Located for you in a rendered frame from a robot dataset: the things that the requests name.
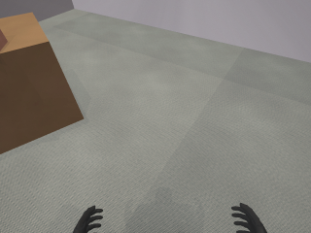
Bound pedestal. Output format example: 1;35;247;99
0;12;84;154

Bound robot left hand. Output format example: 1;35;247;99
73;205;103;233

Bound robot right hand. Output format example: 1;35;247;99
231;203;267;233

